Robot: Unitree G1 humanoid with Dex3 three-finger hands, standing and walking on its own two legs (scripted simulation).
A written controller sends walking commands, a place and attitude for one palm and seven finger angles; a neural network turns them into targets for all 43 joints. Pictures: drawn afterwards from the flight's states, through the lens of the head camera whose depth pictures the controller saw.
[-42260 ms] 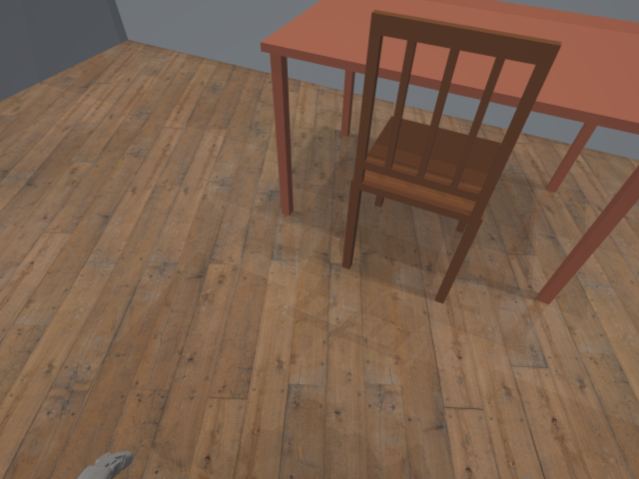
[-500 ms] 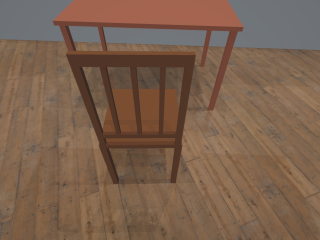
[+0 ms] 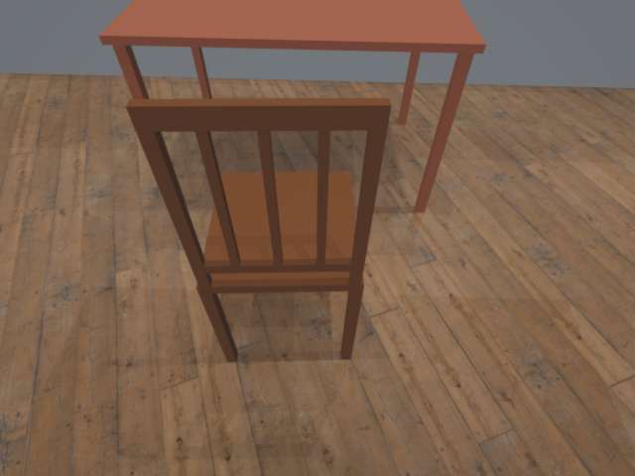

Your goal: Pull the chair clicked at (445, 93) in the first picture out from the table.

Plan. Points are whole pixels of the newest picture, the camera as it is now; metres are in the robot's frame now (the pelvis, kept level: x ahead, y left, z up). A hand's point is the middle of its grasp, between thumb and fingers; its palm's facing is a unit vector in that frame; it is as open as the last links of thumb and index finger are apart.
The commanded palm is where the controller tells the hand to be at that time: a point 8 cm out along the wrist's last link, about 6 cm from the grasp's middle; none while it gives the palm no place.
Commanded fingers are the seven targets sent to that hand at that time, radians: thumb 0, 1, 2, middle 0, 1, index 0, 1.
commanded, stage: look to check the result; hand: left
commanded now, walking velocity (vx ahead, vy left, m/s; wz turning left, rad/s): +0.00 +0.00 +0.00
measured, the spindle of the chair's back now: (272, 207) +0.60 +0.12 -0.06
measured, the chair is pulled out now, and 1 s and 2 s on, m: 0.55 0.55 0.55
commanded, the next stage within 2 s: stand and wait in 0.34 s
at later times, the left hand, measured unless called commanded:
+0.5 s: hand out of the picture +0.00 +0.17 -0.18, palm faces +0.01 -0.98 -0.19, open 7.3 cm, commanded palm none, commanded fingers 0.00 0.90 0.90 -0.20 -0.30 -0.20 -0.30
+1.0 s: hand out of the picture +0.00 +0.17 -0.18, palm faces +0.01 -0.98 -0.20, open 7.3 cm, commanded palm none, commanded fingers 0.00 0.90 0.90 -0.20 -0.30 -0.20 -0.30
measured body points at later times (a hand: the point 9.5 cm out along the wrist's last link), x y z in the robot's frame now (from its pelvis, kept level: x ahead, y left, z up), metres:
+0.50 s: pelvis +0.00 +0.00 +0.00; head +0.02 +0.00 +0.45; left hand +0.00 +0.22 -0.16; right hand -0.02 -0.21 -0.16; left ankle -0.04 +0.09 -0.74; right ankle +0.00 -0.14 -0.74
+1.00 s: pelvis +0.00 +0.00 +0.00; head +0.02 +0.00 +0.45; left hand +0.00 +0.22 -0.16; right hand -0.02 -0.21 -0.16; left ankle -0.04 +0.09 -0.74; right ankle +0.00 -0.14 -0.74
